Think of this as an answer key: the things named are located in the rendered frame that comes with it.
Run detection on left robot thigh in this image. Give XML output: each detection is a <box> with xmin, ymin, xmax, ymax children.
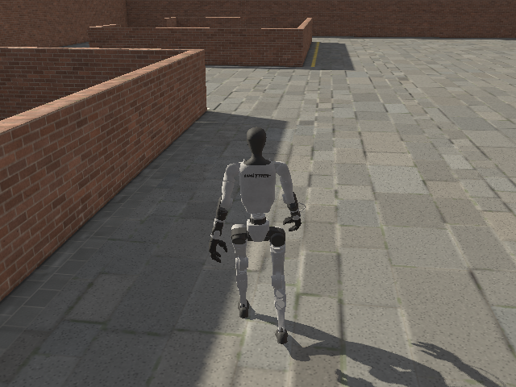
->
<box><xmin>231</xmin><ymin>224</ymin><xmax>248</xmax><ymax>271</ymax></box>

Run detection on robot right upper arm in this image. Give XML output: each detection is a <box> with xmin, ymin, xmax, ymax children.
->
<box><xmin>273</xmin><ymin>161</ymin><xmax>295</xmax><ymax>204</ymax></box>

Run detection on left robot forearm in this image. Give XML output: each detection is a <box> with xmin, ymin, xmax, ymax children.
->
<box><xmin>210</xmin><ymin>196</ymin><xmax>228</xmax><ymax>239</ymax></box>

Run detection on robot left upper arm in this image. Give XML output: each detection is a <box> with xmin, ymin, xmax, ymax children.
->
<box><xmin>220</xmin><ymin>162</ymin><xmax>240</xmax><ymax>209</ymax></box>

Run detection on robot right hand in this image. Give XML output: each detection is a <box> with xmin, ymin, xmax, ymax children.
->
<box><xmin>283</xmin><ymin>217</ymin><xmax>302</xmax><ymax>231</ymax></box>

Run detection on robot left hand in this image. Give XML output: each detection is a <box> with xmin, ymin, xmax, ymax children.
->
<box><xmin>209</xmin><ymin>238</ymin><xmax>227</xmax><ymax>263</ymax></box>

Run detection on robot right foot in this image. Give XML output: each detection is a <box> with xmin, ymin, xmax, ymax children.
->
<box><xmin>275</xmin><ymin>328</ymin><xmax>288</xmax><ymax>344</ymax></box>

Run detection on right robot forearm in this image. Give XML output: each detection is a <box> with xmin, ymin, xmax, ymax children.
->
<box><xmin>287</xmin><ymin>192</ymin><xmax>301</xmax><ymax>220</ymax></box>

